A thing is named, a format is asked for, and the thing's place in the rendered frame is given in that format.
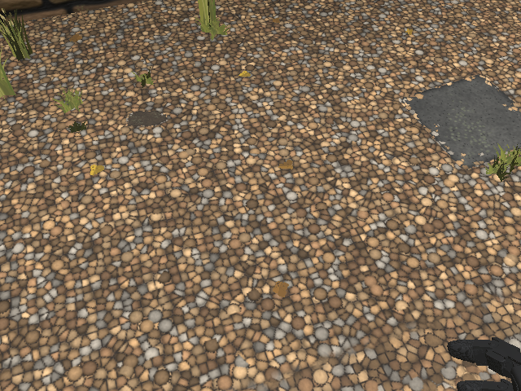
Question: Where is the right robot hand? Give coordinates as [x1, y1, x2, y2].
[447, 337, 521, 391]

